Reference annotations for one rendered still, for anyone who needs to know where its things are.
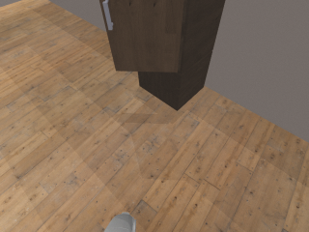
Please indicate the left robot thigh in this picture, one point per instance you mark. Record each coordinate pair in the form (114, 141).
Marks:
(121, 223)

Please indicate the handle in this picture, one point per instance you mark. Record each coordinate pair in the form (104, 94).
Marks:
(107, 15)

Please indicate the cupboard door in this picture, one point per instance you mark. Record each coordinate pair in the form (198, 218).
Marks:
(146, 34)

